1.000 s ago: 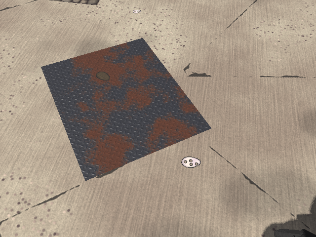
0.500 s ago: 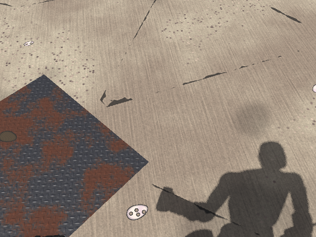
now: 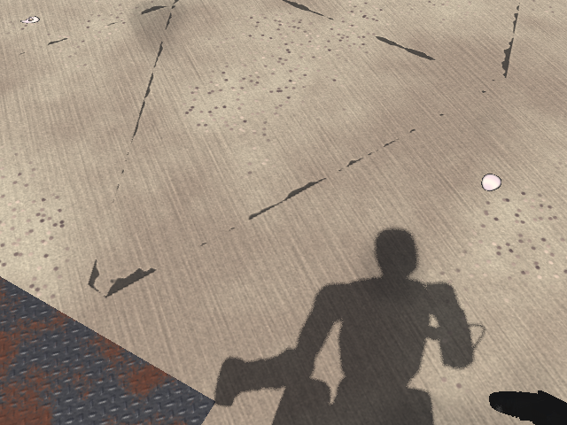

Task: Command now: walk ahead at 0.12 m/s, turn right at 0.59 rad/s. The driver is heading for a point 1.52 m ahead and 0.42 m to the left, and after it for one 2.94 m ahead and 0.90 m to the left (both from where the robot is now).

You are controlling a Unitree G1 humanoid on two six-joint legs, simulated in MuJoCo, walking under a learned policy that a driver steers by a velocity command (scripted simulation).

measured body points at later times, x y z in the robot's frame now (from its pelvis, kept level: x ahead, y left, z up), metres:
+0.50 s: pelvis +0.05 -0.01 +0.01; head +0.07 -0.01 +0.46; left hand +0.20 +0.26 -0.09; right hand +0.16 -0.29 -0.11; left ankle +0.05 +0.10 -0.69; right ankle +0.04 -0.14 -0.72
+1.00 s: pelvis +0.05 +0.02 +0.02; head +0.08 +0.05 +0.47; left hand +0.13 +0.34 -0.09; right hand +0.29 -0.21 -0.07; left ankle +0.05 +0.10 -0.72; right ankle +0.13 -0.13 -0.69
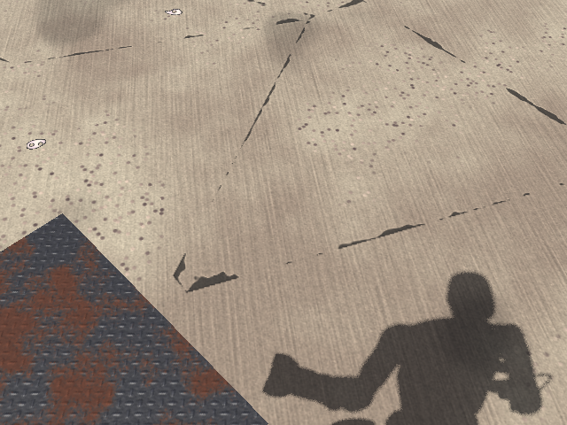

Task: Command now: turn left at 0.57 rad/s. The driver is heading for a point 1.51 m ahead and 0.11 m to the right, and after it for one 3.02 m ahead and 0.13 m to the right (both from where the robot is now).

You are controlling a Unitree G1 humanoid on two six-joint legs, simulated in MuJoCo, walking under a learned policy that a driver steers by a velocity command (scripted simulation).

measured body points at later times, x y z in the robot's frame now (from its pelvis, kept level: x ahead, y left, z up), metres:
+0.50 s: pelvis +0.00 -0.01 -0.01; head +0.03 +0.00 +0.44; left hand +0.07 +0.28 -0.12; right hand +0.21 -0.24 -0.10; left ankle -0.04 +0.11 -0.75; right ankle +0.03 -0.15 -0.74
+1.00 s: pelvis +0.00 +0.00 -0.01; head +0.02 +0.00 +0.44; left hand +0.06 +0.31 -0.12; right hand +0.18 -0.25 -0.12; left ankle -0.04 +0.11 -0.74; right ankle +0.00 -0.12 -0.71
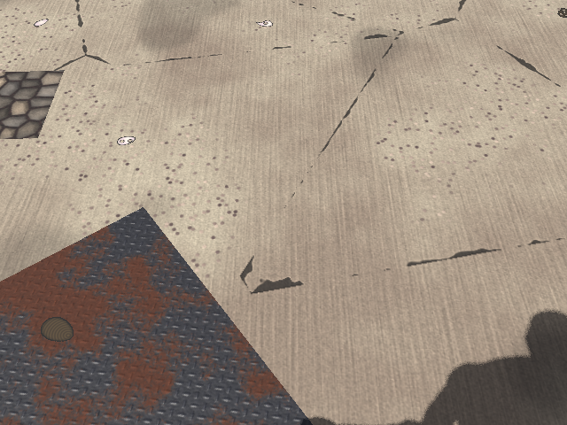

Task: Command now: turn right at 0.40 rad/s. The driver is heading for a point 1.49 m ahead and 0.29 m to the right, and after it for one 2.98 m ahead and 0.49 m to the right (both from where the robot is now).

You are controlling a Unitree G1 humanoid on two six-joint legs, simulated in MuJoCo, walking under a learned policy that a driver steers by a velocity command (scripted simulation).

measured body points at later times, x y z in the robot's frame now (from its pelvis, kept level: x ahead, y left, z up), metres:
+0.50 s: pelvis +0.11 -0.07 +0.02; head +0.13 -0.12 +0.46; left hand +0.19 +0.21 -0.08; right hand +0.25 -0.38 -0.08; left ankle +0.32 +0.08 -0.67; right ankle +0.00 -0.12 -0.73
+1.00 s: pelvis +0.39 -0.12 +0.01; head +0.42 -0.14 +0.46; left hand +0.68 +0.00 -0.07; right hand +0.26 -0.38 -0.12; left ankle +0.37 +0.01 -0.73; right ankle +0.45 -0.32 -0.69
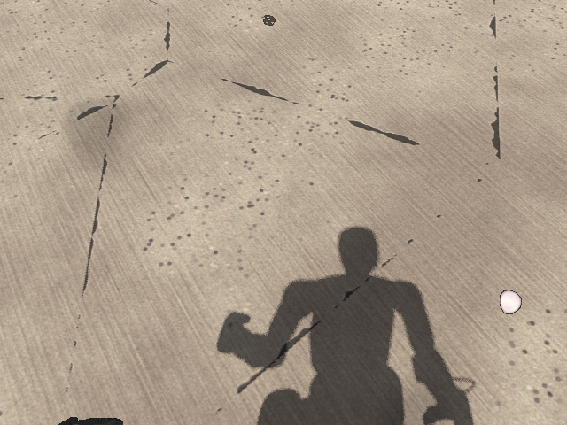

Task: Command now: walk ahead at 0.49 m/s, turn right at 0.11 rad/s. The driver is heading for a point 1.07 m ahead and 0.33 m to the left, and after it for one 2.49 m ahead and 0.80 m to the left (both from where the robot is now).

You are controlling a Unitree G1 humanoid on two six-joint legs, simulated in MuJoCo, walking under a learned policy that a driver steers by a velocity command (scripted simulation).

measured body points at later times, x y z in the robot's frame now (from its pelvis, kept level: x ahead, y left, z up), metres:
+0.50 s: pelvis +0.28 -0.04 +0.00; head +0.31 -0.03 +0.45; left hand +0.27 +0.25 -0.12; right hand +0.50 -0.26 -0.10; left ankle +0.42 +0.15 -0.69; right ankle +0.23 -0.14 -0.74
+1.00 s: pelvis +0.55 +0.07 +0.00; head +0.57 +0.10 +0.45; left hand +0.62 +0.40 -0.08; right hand +0.74 -0.15 -0.10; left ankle +0.48 +0.12 -0.74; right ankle +0.79 -0.02 -0.69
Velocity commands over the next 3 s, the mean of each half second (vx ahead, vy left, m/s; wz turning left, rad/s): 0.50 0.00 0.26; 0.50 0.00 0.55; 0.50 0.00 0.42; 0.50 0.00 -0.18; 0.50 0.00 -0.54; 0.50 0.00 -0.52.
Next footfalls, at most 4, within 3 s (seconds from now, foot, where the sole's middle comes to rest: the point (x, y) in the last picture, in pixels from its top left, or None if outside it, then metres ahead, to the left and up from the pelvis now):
0.14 right None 0.27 -0.14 -0.78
0.66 left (215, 408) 0.51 0.14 -0.78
1.14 right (238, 280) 0.85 0.07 -0.78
1.64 left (101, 280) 0.88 0.44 -0.78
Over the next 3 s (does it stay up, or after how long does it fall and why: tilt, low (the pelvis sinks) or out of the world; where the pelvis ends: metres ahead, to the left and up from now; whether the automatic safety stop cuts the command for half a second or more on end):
stays up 1.48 0.59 0.00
